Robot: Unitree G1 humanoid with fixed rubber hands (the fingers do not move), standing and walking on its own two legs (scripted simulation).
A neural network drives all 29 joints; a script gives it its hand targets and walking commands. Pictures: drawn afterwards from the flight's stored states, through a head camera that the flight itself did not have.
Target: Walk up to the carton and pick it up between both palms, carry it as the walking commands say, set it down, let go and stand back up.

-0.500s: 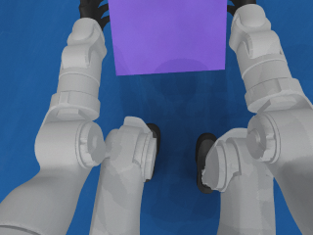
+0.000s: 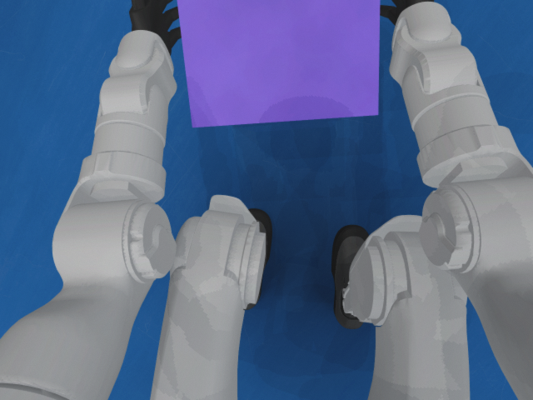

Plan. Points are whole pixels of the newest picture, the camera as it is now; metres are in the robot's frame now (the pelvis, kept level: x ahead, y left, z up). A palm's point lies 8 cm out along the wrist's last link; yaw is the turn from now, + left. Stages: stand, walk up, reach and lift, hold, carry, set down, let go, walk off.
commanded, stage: set down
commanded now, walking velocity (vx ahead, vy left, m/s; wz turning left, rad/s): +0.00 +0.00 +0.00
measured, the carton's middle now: (280, 42) +0.53 +0.07 -0.23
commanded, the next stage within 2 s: none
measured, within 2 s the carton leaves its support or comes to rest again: neither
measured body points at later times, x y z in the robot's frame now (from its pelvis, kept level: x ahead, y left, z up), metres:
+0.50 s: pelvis +0.00 +0.00 +0.00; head +0.36 +0.01 +0.26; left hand +0.52 +0.22 -0.17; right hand +0.57 -0.08 -0.17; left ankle +0.12 +0.11 -0.33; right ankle +0.10 -0.10 -0.33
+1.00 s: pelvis +0.00 +0.00 +0.01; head +0.36 +0.01 +0.26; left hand +0.51 +0.25 -0.16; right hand +0.57 -0.12 -0.17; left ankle +0.12 +0.11 -0.33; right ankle +0.10 -0.10 -0.33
